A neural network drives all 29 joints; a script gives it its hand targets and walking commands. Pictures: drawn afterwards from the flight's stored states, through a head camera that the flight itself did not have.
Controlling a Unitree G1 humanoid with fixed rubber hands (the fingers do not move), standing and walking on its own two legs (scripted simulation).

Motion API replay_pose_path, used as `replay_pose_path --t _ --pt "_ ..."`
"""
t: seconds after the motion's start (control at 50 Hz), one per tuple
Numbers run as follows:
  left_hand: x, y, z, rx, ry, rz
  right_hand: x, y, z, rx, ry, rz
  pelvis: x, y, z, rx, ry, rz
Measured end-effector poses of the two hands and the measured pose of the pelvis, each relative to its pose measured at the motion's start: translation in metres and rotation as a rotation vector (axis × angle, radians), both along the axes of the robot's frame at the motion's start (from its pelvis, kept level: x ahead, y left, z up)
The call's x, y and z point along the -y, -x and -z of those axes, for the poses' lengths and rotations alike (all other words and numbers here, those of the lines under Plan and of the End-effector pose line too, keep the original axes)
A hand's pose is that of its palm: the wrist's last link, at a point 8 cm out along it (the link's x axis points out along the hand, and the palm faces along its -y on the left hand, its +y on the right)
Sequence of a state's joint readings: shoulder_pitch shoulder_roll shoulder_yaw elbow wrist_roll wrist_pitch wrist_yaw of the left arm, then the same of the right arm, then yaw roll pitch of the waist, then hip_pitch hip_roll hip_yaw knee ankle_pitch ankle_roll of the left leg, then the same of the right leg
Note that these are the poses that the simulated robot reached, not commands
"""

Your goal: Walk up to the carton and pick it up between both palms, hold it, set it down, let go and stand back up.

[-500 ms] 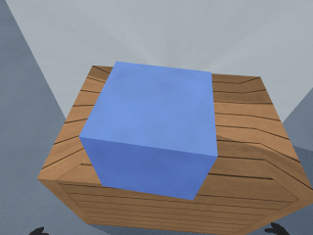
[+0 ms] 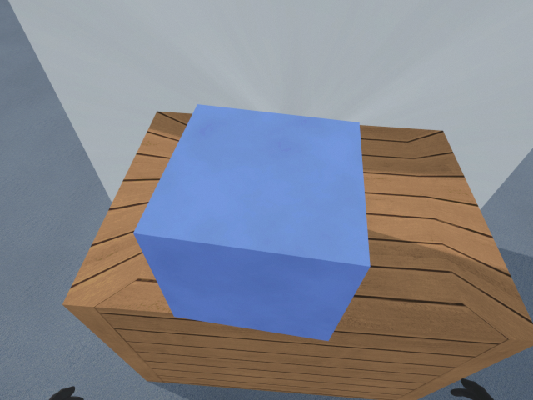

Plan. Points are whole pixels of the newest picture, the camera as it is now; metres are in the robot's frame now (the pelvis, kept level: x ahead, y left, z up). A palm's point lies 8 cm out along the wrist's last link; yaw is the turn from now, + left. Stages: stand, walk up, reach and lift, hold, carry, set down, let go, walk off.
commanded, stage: walk up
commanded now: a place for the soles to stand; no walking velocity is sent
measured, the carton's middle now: (263, 223) +0.40 +0.01 +0.01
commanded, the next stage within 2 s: none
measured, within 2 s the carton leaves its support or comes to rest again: neither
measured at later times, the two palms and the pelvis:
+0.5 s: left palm out of the picture +0.09 +0.32 -0.09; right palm out of the picture +0.10 -0.33 -0.08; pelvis +0.00 +0.00 +0.00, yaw +0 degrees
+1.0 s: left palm out of the picture +0.09 +0.32 -0.09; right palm out of the picture +0.10 -0.33 -0.08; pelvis +0.00 +0.00 +0.00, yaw +0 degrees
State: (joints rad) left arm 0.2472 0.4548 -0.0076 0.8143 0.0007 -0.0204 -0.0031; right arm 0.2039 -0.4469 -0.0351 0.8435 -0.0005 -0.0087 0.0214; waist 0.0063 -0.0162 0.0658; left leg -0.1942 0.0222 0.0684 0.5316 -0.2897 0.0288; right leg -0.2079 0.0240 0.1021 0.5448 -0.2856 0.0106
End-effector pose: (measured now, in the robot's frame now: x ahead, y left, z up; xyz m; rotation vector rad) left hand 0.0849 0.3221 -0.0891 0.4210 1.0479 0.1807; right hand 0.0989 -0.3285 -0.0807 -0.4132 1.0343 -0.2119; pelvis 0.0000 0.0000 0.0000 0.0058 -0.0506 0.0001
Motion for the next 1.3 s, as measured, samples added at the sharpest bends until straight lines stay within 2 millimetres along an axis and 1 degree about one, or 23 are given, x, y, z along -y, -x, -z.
replay_pose_path --t 1.3 --pt "0.0010 -0.0020 0.0002 -0.003 0.001 0.002 0.0010 -0.0010 0.0003 -0.003 0.000 0.002 0.0008 -0.0017 0.0000 -0.003 0.000 0.002"
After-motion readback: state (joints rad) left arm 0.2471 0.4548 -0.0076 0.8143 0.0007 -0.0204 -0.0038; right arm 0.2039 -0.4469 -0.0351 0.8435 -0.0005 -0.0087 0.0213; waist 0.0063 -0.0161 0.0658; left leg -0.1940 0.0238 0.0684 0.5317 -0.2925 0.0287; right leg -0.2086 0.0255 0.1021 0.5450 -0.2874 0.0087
